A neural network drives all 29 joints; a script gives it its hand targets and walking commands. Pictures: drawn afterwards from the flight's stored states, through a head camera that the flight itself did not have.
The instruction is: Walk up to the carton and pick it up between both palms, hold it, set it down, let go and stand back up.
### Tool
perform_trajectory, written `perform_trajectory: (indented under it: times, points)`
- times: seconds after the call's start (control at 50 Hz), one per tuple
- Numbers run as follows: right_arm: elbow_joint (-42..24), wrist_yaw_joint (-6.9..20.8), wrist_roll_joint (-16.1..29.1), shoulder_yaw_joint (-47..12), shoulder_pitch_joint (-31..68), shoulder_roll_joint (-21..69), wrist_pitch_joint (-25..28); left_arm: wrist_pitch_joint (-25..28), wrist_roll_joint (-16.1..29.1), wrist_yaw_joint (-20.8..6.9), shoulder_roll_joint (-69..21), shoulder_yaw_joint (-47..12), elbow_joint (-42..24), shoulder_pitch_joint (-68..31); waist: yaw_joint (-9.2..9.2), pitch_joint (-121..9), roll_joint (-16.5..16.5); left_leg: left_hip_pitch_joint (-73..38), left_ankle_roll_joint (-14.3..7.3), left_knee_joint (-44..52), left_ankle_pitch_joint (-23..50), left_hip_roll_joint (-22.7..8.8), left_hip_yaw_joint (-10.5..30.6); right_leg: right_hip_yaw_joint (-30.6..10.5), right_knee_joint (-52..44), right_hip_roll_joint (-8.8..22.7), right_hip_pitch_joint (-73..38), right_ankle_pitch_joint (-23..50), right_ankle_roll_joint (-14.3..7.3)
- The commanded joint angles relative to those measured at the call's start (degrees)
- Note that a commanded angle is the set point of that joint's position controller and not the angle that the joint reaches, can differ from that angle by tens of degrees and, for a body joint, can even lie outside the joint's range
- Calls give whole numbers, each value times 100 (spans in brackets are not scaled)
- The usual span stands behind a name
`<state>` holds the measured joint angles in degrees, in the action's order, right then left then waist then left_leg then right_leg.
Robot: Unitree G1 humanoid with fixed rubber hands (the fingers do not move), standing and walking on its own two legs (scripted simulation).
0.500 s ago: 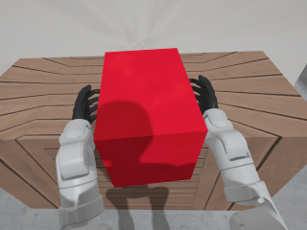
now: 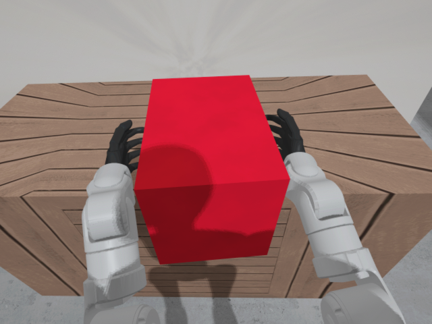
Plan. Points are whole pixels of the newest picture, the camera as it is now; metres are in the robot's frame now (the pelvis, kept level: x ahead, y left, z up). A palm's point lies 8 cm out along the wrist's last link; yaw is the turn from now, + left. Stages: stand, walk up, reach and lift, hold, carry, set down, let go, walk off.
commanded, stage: hold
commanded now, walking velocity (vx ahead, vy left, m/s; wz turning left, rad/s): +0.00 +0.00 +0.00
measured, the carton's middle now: (207, 163) +0.39 +0.01 +0.11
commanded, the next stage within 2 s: none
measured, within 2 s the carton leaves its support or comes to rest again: neither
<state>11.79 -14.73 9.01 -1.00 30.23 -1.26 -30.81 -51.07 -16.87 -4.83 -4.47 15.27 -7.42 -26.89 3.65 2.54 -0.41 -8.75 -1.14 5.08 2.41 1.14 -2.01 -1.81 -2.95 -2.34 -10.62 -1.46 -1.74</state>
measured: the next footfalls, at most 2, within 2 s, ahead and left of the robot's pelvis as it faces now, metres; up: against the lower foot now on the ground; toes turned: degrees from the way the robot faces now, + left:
none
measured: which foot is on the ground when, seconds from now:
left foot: down 0.00-1.00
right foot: down 0.00-1.00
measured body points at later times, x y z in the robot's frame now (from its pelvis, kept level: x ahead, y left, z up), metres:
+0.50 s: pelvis +0.00 +0.00 +0.00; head -0.01 -0.01 +0.45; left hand +0.35 +0.15 +0.18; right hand +0.36 -0.14 +0.17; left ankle +0.01 +0.10 -0.76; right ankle -0.02 -0.09 -0.76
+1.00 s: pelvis +0.00 +0.00 +0.00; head -0.02 -0.01 +0.45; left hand +0.35 +0.15 +0.17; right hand +0.36 -0.14 +0.15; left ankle +0.01 +0.10 -0.76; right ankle -0.02 -0.09 -0.76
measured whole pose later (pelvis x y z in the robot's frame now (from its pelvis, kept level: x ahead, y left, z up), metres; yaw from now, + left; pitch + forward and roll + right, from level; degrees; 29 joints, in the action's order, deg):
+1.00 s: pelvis +0.00 +0.00 +0.00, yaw +0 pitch -6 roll +0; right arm 13.4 -14.9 8.6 -0.4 31.2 -1.1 -30.5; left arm -50.5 -17.0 -5.5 -4.8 16.6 -5.1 -28.5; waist 3.8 3.0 -0.8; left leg -8.4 -1.3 5.1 2.6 1.2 -2.1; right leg -1.9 -2.9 -2.3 -10.2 -1.3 -1.7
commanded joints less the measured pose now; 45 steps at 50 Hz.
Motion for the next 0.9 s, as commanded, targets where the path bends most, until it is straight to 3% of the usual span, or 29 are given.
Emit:
perform_trajectory:
  times: [0.0, 0.06, 0.1, 0.12, 0.2, 0.26, 0.3, 0.38, 0.44, 0.54, 0.58, 0.62, 0.7, 0.76, 0.82, 0.88]
  points:
    - [-1419, 353, 449, -1679, 2983, 2049, 293, 267, 863, -648, -1958, -1977, -713, -2829, -24, -1730, -39, -605, 0, -85, 786, -165, 70, -54, 259, 219, 107, 1264, 410]
    - [-2118, 337, 619, -2085, 3175, 2249, 341, 356, 1089, -565, -2280, -2346, -1173, -2795, 3, -2635, -41, -908, 4, -205, 1710, -193, 155, -33, 437, 186, -240, 2226, 423]
    - [-2034, 366, 595, -2158, 3188, 2143, 321, 358, 1079, -525, -2203, -2390, -1086, -2767, -1, -2695, 30, -1026, 10, -231, 1748, -217, 202, -25, 449, 181, -153, 2103, 449]
    - [-1799, 376, 532, -2085, 2999, 2081, 275, 328, 1028, -535, -2127, -2341, -962, -2670, 63, -2500, -24, -1063, 33, -213, 1562, -228, 178, -10, 370, 167, -43, 1838, 445]
    - [-801, 368, 238, -1603, 2468, 1710, 121, 185, 696, -668, -1656, -1722, -194, -2519, 28, -1205, 110, -541, -13, -30, 402, -228, 68, 6, 143, 186, 303, 784, 489]
    - [-741, 381, 262, -1427, 2863, 1813, 172, 219, 644, -728, -1651, -1489, -67, -2841, -52, -1080, 224, -374, -50, -32, 196, -174, -4, -7, 139, 199, 360, 548, 486]
    - [-1086, 373, 316, -1533, 3026, 1983, 258, 312, 758, -715, -1885, -1630, -264, -2853, -70, -1476, 97, -459, -38, -70, 485, -172, 28, -35, 187, 203, 226, 865, 443]
    - [-1932, 368, 648, -2176, 3280, 2374, 399, 436, 1024, -565, -2316, -2266, -1151, -2904, -68, -2786, -208, -1073, 27, -231, 1901, -192, 167, -76, 436, 197, -296, 2274, 388]
    - [-1748, 364, 624, -2296, 2729, 2101, 305, 315, 984, -508, -2147, -2364, -1120, -2481, 20, -2635, -124, -1362, 114, -309, 2230, -224, 212, -14, 373, 146, -131, 2391, 423]
    - [-899, 321, 350, -1656, 2443, 1636, 140, 83, 770, -674, -1627, -1797, -454, -2429, 71, -1144, 33, -651, 69, -67, 761, -216, 71, -7, 117, 175, 218, 1107, 466]
    - [-983, 317, 325, -1513, 2675, 1742, 189, 129, 784, -724, -1659, -1698, -383, -2666, 47, -1074, 118, -405, 9, -29, 345, -209, 38, -23, 144, 202, 220, 775, 451]
    - [-1178, 333, 351, -1524, 3021, 1945, 265, 253, 826, -717, -1834, -1742, -411, -2859, -44, -1288, 112, -341, -27, -40, 383, -198, 41, -49, 207, 241, 171, 839, 426]
    - [-1885, 346, 546, -2059, 3345, 2288, 391, 456, 1043, -573, -2240, -2204, -972, -2975, -68, -2504, 43, -794, -47, -131, 1281, -207, 139, -65, 383, 220, -156, 1751, 425]
    - [-1763, 349, 570, -2240, 2913, 2192, 314, 395, 1031, -523, -2200, -2334, -973, -2633, 14, -2615, -48, -1081, 32, -224, 1693, -217, 193, -46, 397, 178, -167, 2052, 425]
    - [-1148, 325, 442, -1945, 2457, 1827, 181, 228, 812, -607, -1793, -1962, -554, -2351, 55, -1825, 26, -877, 62, -142, 1175, -200, 127, -30, 235, 171, 23, 1609, 472]
    - [-663, 330, 304, -1511, 2594, 1715, 142, 167, 651, -713, -1613, -1608, -259, -2709, 19, -1075, 33, -387, 32, -8, 278, -205, 44, -3, 128, 175, 255, 627, 459]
